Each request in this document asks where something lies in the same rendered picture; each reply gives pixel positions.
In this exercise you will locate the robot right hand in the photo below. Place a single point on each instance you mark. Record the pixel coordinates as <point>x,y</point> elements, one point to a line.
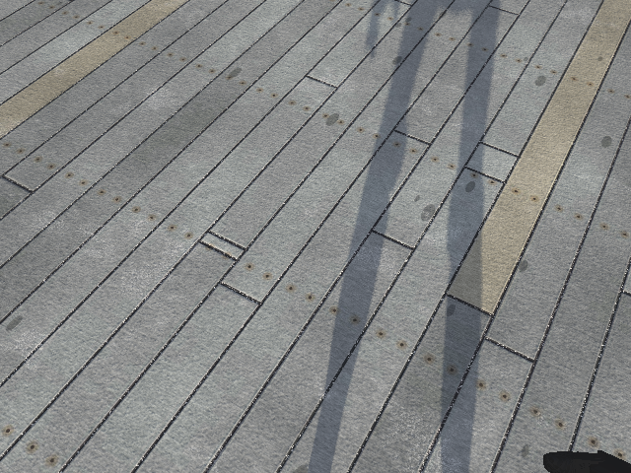
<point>584,462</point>

